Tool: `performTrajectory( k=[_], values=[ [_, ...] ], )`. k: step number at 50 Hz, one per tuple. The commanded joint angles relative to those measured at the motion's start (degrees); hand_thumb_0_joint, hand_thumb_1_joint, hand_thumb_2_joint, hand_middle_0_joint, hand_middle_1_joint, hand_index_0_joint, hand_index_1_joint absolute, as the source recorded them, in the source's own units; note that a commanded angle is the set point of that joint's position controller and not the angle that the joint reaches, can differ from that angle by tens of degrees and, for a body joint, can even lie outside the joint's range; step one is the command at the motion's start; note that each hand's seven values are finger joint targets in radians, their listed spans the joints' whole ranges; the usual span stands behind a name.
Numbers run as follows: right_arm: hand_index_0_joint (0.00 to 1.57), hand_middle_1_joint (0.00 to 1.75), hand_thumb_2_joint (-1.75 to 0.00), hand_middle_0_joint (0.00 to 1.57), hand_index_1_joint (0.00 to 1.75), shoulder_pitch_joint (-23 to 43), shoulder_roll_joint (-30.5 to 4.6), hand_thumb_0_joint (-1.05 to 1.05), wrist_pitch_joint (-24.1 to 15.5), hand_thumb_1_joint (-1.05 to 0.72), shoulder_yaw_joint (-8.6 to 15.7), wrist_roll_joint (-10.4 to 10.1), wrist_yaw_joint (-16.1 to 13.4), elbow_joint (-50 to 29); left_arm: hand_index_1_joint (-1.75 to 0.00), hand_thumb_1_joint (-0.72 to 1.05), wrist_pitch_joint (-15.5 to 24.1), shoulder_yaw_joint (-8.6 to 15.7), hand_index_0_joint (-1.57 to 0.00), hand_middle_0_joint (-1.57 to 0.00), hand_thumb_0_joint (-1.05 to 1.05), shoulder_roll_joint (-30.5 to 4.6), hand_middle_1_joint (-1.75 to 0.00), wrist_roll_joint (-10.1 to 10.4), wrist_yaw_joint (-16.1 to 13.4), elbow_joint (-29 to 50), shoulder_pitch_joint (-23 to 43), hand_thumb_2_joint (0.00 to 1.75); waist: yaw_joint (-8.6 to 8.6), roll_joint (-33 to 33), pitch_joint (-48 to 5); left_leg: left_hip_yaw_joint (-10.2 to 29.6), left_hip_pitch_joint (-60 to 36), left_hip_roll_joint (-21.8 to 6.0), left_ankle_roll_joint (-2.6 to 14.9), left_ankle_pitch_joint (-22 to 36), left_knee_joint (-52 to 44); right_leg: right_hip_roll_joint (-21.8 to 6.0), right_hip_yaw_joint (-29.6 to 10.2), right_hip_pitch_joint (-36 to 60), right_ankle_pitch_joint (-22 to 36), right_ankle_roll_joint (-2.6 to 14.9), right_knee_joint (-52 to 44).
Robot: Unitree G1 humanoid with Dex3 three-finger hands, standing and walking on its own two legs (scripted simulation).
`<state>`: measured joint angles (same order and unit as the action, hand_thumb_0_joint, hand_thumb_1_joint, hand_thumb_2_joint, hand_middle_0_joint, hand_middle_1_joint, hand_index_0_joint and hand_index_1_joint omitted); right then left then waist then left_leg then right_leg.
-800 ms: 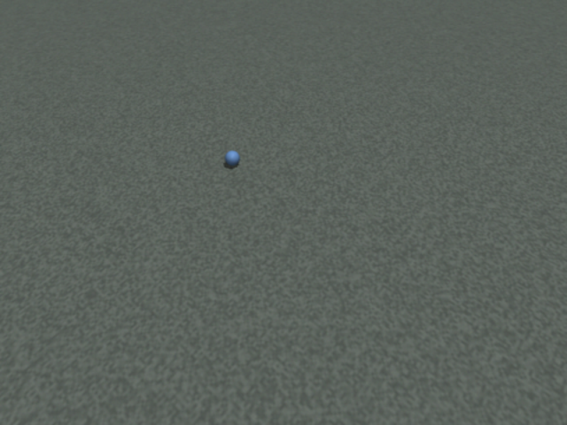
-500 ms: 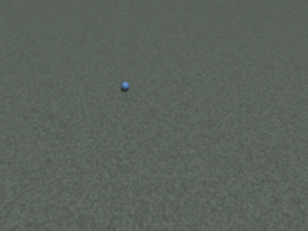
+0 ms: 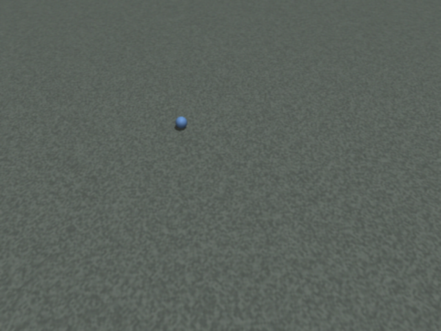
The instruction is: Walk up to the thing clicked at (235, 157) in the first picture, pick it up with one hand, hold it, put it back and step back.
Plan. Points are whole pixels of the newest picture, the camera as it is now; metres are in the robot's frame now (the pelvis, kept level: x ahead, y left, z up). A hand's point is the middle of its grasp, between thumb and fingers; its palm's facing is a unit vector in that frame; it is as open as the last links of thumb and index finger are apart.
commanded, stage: stand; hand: left
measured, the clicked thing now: (181, 122) +1.50 +0.26 -0.74
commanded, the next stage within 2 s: walk up in 0.32 s
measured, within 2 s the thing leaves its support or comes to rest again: neither
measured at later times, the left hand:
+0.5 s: hand out of the picture +0.08 +0.30 -0.15, palm faces -0.19 -0.89 -0.41, open 7.4 cm
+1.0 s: hand (98, 196) +0.49 +0.34 -0.14, palm faces -0.50 -0.71 -0.50, open 7.4 cm
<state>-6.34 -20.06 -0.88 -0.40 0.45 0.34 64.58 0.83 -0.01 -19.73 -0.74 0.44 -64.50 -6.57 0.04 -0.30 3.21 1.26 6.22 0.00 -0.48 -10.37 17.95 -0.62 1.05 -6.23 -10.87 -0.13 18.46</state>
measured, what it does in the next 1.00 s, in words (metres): walks ahead, turning right: left foot, then right foot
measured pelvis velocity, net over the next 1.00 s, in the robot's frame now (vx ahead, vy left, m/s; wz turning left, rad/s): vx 0.23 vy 0.14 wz -0.50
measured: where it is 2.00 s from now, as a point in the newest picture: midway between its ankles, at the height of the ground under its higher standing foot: (162, 224)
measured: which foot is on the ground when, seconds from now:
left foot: down 0.00-0.36, up 0.38-0.62, down 0.64-1.00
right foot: down 0.00-0.66, up 0.68-0.98, down 1.00-1.00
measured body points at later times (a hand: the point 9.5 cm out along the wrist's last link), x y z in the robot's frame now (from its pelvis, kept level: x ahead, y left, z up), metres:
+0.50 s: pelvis +0.02 +0.03 -0.01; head +0.05 +0.00 +0.44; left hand +0.09 +0.35 -0.12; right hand +0.10 -0.31 -0.13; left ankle +0.00 +0.17 -0.72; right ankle -0.01 -0.12 -0.75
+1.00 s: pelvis +0.23 +0.14 -0.04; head +0.24 +0.12 +0.41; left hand +0.52 +0.38 -0.11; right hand +0.07 -0.15 -0.15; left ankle +0.11 +0.23 -0.75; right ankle +0.29 +0.00 -0.75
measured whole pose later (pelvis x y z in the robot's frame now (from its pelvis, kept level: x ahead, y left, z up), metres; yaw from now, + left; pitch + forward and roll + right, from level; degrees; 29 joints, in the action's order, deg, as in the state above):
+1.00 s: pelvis +0.23 +0.14 -0.04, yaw -29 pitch -1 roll +0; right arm -19.7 -25.4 1.7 6.2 3.6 5.7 45.1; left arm 2.6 3.6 -27.9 1.3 0.1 -51.4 -11.5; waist 7.5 -2.6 3.8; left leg -10.9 -1.2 4.6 5.1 -29.8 29.4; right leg -2.5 9.1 -27.0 -10.7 2.3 36.1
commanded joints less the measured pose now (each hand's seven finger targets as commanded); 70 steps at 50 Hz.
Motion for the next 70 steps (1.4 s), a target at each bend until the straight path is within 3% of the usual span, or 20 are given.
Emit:
performTrajectory(
  k=[1,15,17,20,29,32,33,35,39,45,49,50,51,53,54,59,64,67,69,70],
  values=[
    [0.20,0.30,-0.90,0.20,0.30,2.11,-11.59,0.00,-1.11,-0.90,2.35,-0.09,-1.06,-3.35,-0.30,0.90,0.96,2.19,-0.20,-0.20,0.00,-12.40,-0.30,0.24,-1.05,3.35,2.55,0.90,-0.12,0.91,-5.35,4.72,-0.77,-7.07,1.54,10.11,-1.91,-7.08,-5.39,1.60,9.51,1.65,-2.32],
    [0.20,0.30,-0.90,0.20,0.30,2.20,-11.92,0.00,-0.98,-0.90,2.34,-0.10,-1.06,-3.50,-0.30,0.90,1.12,2.12,-0.20,-0.20,0.00,-12.07,-0.30,0.31,-1.13,3.36,1.87,0.90,-0.32,0.42,-5.06,4.70,-1.04,-7.29,1.67,11.15,-1.74,-7.08,-5.27,1.69,10.49,1.38,-2.66],
    [0.20,0.30,-0.90,0.20,0.30,5.06,-18.62,0.00,-0.95,-0.90,7.74,3.23,3.57,-13.04,-0.30,0.90,1.74,5.61,-0.20,-0.20,0.00,-21.66,-0.30,0.30,-0.38,5.54,-8.88,0.90,0.23,-2.77,-1.36,0.81,3.48,-2.02,5.10,-26.71,17.68,-11.10,-23.74,-13.60,-29.57,7.91,-3.15],
    [0.20,0.30,-0.90,0.20,0.30,4.24,-13.83,0.00,-0.21,-0.90,7.06,2.91,5.91,-16.99,-0.30,0.90,3.14,7.13,-0.20,-0.20,0.00,-22.25,-0.30,-0.35,-1.32,9.53,-1.13,0.90,2.52,4.88,1.72,10.75,20.96,-2.41,4.17,-16.37,30.69,-17.73,-39.91,-10.12,-33.74,12.68,-7.79],
    [0.20,0.30,-0.90,0.20,0.30,4.46,-15.36,0.00,-0.18,-0.90,8.25,3.60,7.22,-21.90,-0.30,0.90,4.09,7.92,-0.20,-0.20,0.00,-22.69,-0.30,0.14,-1.69,12.34,-10.64,0.90,-0.46,9.56,-5.34,5.19,20.51,0.23,0.84,-15.77,17.35,-9.94,-27.98,0.94,-12.65,10.95,-0.98],
    [0.20,0.30,-0.90,0.20,0.30,-14.05,-18.62,0.00,-0.34,-0.90,10.59,3.32,6.31,-17.54,-0.30,0.90,3.46,6.58,-0.20,-0.20,0.00,-20.49,-0.30,0.07,-2.06,16.48,-0.07,0.90,12.29,-0.45,-7.88,2.63,-14.20,-0.11,1.85,-5.85,1.46,-0.98,-13.89,-27.42,-14.83,4.26,17.62],
    [0.20,0.30,-0.90,0.20,0.30,-20.16,-24.25,0.00,-0.63,-0.90,12.28,3.89,5.54,-16.47,-0.30,0.90,3.50,5.14,-0.20,-0.20,0.00,-13.77,-0.30,0.05,-2.61,17.87,-0.22,0.90,14.67,-19.89,-9.32,21.63,-23.31,-12.60,3.06,-16.53,-5.85,8.27,-6.42,-42.38,-29.58,3.10,36.43],
    [0.20,0.30,-0.90,0.20,0.30,-7.55,-27.07,0.00,-1.00,-0.90,12.11,2.05,4.94,-20.97,-0.30,0.90,3.39,4.50,-0.20,-0.20,0.00,-17.53,-0.30,0.42,-3.36,17.31,-2.20,0.90,8.01,-12.32,-3.71,37.92,-10.80,-24.75,12.55,-33.40,-12.38,-1.80,-3.99,-44.83,-19.63,2.60,46.58],
    [0.20,0.30,-0.90,0.20,0.30,-3.06,-17.23,0.00,-1.49,-0.90,9.95,2.44,4.33,-23.54,-0.30,0.90,2.93,6.20,-0.20,-0.20,0.00,-21.24,-0.30,2.15,-0.92,11.21,-9.56,0.90,3.42,-5.15,-1.82,10.91,-7.89,-12.62,5.62,-12.30,-5.84,-6.44,-1.56,-33.26,-7.37,1.25,39.90],
    [0.20,0.30,-0.90,0.20,0.30,-6.23,-15.72,0.00,-0.21,-0.90,9.45,2.64,4.71,-25.66,-0.30,0.90,2.66,5.04,-0.20,-0.20,0.00,-16.71,-0.30,2.42,-0.38,16.85,-1.55,0.90,6.28,-7.74,3.30,-1.83,-4.96,-8.97,3.73,14.51,-2.26,-3.22,6.10,-25.88,-1.13,1.02,20.53],
    [0.20,0.30,-0.90,0.20,0.30,-0.56,-15.77,0.00,0.31,-0.90,9.85,3.04,4.29,-30.33,-0.30,0.90,1.87,7.43,-0.20,-0.20,0.00,-18.90,-0.30,2.58,-2.14,12.52,-19.57,0.90,-4.45,-4.43,-4.83,-8.07,13.32,-5.98,-0.75,34.35,21.40,0.67,10.14,7.16,2.50,3.63,16.56],
    [0.20,0.30,-0.90,0.20,0.30,-1.04,-15.16,0.00,0.30,-0.90,9.61,3.15,4.05,-31.31,-0.30,0.90,1.80,8.81,-0.20,-0.20,0.00,-20.78,-0.30,2.43,-2.95,10.46,-28.99,0.90,-8.94,0.78,-9.28,-10.12,21.04,-3.05,-3.24,32.23,35.51,-0.30,8.85,20.12,0.60,5.04,13.69],
    [0.20,0.30,-0.90,0.20,0.30,-3.05,-12.60,0.00,0.45,-0.90,8.61,3.04,3.76,-31.64,-0.30,0.90,1.75,10.31,-0.20,-0.20,0.00,-23.14,-0.30,1.90,-4.21,9.49,-35.23,0.90,-11.62,11.12,-10.56,-5.50,35.60,2.01,-3.89,-4.92,53.61,-11.23,-9.77,28.92,-6.24,10.90,9.84],
    [0.20,0.30,-0.90,0.20,0.30,-8.39,-19.86,0.00,2.06,-0.90,9.96,2.41,3.71,-32.29,-0.30,0.90,2.41,10.53,-0.20,-0.20,0.00,-28.74,-0.30,1.43,-6.84,16.94,-20.25,0.90,-4.58,6.88,-13.50,12.76,43.68,-1.13,-5.57,-25.05,71.20,-32.82,-52.99,19.08,-37.44,23.30,-3.68],
    [0.20,0.30,-0.90,0.20,0.30,-4.37,-21.05,0.00,2.20,-0.90,10.26,2.39,3.53,-32.43,-0.30,0.90,3.00,10.08,-0.20,-0.20,0.00,-28.56,-0.30,1.58,-7.62,18.80,-14.58,0.90,-3.62,3.41,-9.48,14.69,44.53,-4.34,-5.45,-24.45,73.39,-33.88,-50.07,12.47,-36.15,24.53,-6.66],
    [0.20,0.30,-0.90,0.20,0.30,-10.66,-17.50,0.00,2.77,-0.90,9.65,3.34,6.75,-28.97,-0.30,0.90,5.88,8.34,-0.20,-0.20,0.00,-24.27,-0.30,0.46,-6.47,21.14,-1.19,0.90,6.73,1.16,1.46,7.08,22.40,-7.40,1.40,-8.42,46.31,-11.60,-11.12,-22.28,-14.21,9.64,0.11],
    [0.20,0.30,-0.90,0.20,0.30,-9.74,-16.39,0.00,3.86,-0.90,10.34,2.94,8.65,-28.85,-0.30,0.90,6.24,9.31,-0.20,-0.20,0.00,-27.40,-0.30,-0.54,-5.40,20.19,-3.08,0.90,5.52,10.66,-0.88,-2.60,11.87,-6.05,-0.11,-1.88,32.28,-7.94,-5.38,-31.09,-21.37,8.01,0.63],
    [0.20,0.30,-0.90,0.20,0.30,-18.66,-17.40,0.00,4.16,-0.90,11.66,2.52,7.60,-26.46,-0.30,0.90,4.84,9.36,-0.20,-0.20,0.00,-26.79,-0.30,-1.52,-5.68,20.54,1.61,0.90,11.28,8.87,-4.86,-5.44,-1.00,-4.28,-0.14,-4.85,30.12,-5.85,-3.54,-37.48,-23.77,6.30,11.74],
    [0.20,0.30,-0.90,0.20,0.30,-28.43,-22.38,0.00,3.12,-0.90,13.51,3.75,5.92,-23.90,-0.30,0.90,3.79,6.86,-0.20,-0.20,0.00,-18.06,-0.30,-2.14,-6.34,20.70,0.06,0.90,16.85,-15.23,-5.06,11.85,-4.96,-11.04,1.68,-28.83,11.39,3.44,2.78,-47.01,-23.91,3.87,46.50],
    [0.20,0.30,-0.90,0.20,0.30,-17.87,-23.91,0.00,1.81,-0.90,13.61,4.16,4.67,-27.06,-0.30,0.90,2.72,6.05,-0.20,-0.20,0.00,-14.25,-0.30,-1.56,-6.59,20.61,-5.03,0.90,9.77,-19.74,-0.01,28.77,8.16,-20.63,2.57,-38.69,-3.91,4.68,-1.56,-48.37,-24.05,3.30,59.16]
  ],
)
